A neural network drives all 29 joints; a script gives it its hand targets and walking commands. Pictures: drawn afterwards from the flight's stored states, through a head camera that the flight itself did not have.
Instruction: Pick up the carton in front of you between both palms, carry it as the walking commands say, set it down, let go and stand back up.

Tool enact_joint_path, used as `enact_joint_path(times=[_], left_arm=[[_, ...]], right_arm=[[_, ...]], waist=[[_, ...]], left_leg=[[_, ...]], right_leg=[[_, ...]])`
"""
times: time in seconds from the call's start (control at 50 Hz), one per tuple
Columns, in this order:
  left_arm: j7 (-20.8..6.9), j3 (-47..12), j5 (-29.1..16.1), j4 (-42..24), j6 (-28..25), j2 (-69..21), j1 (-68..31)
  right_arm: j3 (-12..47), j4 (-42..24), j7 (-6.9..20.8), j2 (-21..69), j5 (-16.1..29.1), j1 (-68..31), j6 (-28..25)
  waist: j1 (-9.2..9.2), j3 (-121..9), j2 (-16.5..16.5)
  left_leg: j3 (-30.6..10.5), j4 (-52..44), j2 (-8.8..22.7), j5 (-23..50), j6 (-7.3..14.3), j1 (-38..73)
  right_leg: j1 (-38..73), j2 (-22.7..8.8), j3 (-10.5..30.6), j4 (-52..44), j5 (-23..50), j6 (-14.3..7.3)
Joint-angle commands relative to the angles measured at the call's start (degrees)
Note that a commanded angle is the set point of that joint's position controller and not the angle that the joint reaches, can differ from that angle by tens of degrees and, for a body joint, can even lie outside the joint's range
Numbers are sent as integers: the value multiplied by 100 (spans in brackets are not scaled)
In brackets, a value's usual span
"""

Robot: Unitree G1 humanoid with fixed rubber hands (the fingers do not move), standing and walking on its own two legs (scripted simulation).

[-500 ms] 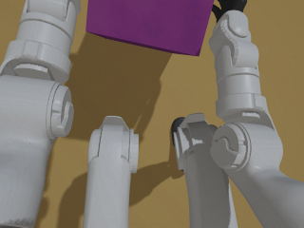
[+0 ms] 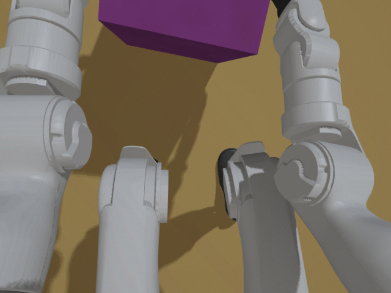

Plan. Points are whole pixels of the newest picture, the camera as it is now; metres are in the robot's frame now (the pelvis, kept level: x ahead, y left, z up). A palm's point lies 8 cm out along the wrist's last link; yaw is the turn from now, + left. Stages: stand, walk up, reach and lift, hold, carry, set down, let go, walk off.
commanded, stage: set down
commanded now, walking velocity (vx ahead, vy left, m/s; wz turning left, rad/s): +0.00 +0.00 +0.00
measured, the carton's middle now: out of the picture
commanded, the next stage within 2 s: let go in 1.74 s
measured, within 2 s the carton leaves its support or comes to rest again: neither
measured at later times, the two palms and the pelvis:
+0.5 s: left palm out of the picture +0.57 +0.19 -0.19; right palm (292, 8) +0.53 -0.13 -0.18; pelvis +0.00 +0.00 -0.01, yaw +0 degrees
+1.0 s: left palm out of the picture +0.59 +0.21 -0.08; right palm out of the picture +0.53 -0.15 -0.09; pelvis -0.02 -0.01 +0.03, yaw +0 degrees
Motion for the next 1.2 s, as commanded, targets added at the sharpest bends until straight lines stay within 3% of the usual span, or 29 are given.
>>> enact_joint_path(times=[0.0,0.08,0.2,0.34,0.38,0.44,0.48,0.54,0.64,0.74,0.8,0.9,1.04,1.18], left_arm=[[-1231,-893,-279,116,16,-4436,-1164],[-1213,-841,-173,180,38,-4368,-916],[-1227,-625,53,350,131,-3980,-713],[-1172,-511,138,386,86,-3354,-713],[-991,-391,166,361,-6,-2505,-643],[-439,-266,51,196,-228,-298,-641],[40,-246,-346,-94,-532,1180,-788],[302,-896,-1137,-308,-834,1538,-1732],[155,-1654,-2029,-478,-876,1798,-2469],[-52,-1914,-2323,-107,-621,1957,-2467],[-85,-1827,-2251,-125,-474,2068,-2358],[-63,-1311,-1825,-422,-214,2236,-2112],[-229,-762,-1301,-231,-206,1855,-1614],[-315,-592,-1033,-503,-118,1736,-1474]], right_arm=[[1782,459,1163,3902,273,-2121,135],[1688,577,1187,3836,240,-1898,133],[1404,811,1196,3504,51,-1695,202],[1045,873,1080,3003,-102,-1427,155],[795,841,887,2280,-174,-1097,71],[352,801,378,361,-224,-388,-221],[379,542,-82,-1067,130,-323,-581],[1133,638,-324,-1353,978,-1059,-829],[1910,612,-400,-1507,1923,-1756,-796],[1879,325,-605,-1733,1919,-1734,-585],[1853,-136,-759,-1701,1785,-1691,-442],[1868,-816,-948,-1424,1655,-1504,-92],[1494,-614,-799,-1016,1230,-950,9],[1293,-916,-688,-1023,1050,-666,100]], waist=[[167,-4609,610],[193,-4381,613],[231,-3990,607],[151,-3914,642],[95,-4027,666],[-57,-4356,769],[-127,-4892,816],[-101,-5742,902],[-116,-6630,1171],[-377,-7233,1248],[-420,-7816,1214],[-251,-8272,1072],[-256,-7187,1018],[-382,-7656,1272]], left_leg=[[-43,-1307,-100,2409,115,2389],[-107,-1276,-70,2586,133,2402],[-138,-1309,-29,2161,155,2250],[-172,-1313,51,2062,132,2339],[-173,-1293,116,2134,87,2487],[-168,-1305,221,2257,-74,2982],[-207,-1216,261,2539,-174,3251],[-316,-1048,353,3031,-161,3466],[-204,-990,550,2772,-135,3617],[-90,-1090,552,2363,-85,4046],[12,-1242,472,2324,-54,4358],[173,-1752,305,2374,20,4488],[156,-2498,283,2190,24,3954],[148,-3198,224,2502,-38,4851]], right_leg=[[1822,117,-692,-476,1910,-411],[1614,111,-677,-427,1907,-398],[1420,81,-632,-424,1510,-402],[1564,26,-669,-402,1452,-362],[1729,-21,-710,-397,1517,-321],[1871,-116,-795,-465,1637,-290],[2032,-199,-825,-456,2018,-245],[2314,-250,-739,-303,2623,-261],[2892,-374,-663,-290,2783,-395],[3270,-417,-793,-550,2456,-416],[3667,-370,-846,-772,2451,-418],[4143,-204,-856,-1301,2457,-417],[3546,-224,-802,-1995,2244,-333],[3493,-235,-871,-2745,2269,-294]])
